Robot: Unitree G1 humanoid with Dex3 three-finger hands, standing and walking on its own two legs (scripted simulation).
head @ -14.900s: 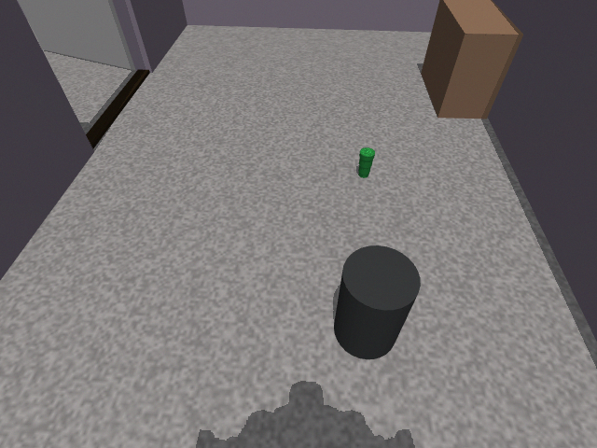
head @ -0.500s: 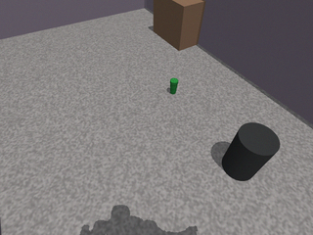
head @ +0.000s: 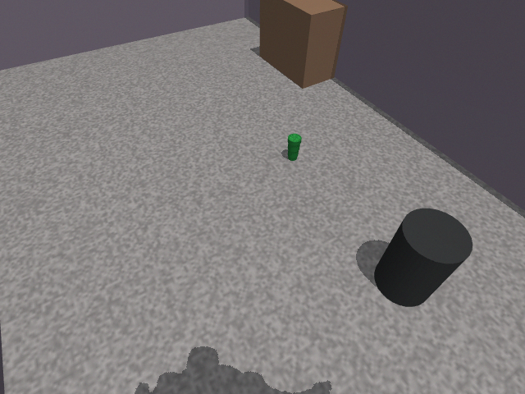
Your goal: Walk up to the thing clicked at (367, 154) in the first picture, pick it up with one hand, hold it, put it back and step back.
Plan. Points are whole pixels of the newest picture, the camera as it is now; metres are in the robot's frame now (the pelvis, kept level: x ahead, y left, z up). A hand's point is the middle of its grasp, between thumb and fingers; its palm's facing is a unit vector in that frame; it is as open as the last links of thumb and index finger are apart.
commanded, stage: stand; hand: right
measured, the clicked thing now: (293, 148) +1.44 -0.19 -0.71
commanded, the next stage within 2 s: walk up in 0.68 s
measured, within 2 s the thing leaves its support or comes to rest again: neither
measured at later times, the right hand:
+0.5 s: hand out of the picture +0.06 -0.26 -0.16, palm faces -0.01 +0.94 -0.35, open 7.4 cm
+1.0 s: hand out of the picture +0.06 -0.37 -0.17, palm faces +0.08 +0.92 -0.38, open 7.4 cm
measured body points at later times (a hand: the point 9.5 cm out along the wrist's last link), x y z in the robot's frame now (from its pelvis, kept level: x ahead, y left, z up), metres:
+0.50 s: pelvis +0.00 +0.00 +0.00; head +0.00 +0.00 +0.45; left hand +0.06 +0.30 -0.13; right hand +0.06 -0.31 -0.13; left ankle +0.00 +0.12 -0.75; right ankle +0.01 -0.15 -0.75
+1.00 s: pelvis +0.06 -0.06 -0.02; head +0.05 -0.08 +0.43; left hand +0.16 +0.28 -0.11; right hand +0.05 -0.41 -0.14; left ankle +0.00 +0.11 -0.74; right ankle +0.13 -0.19 -0.75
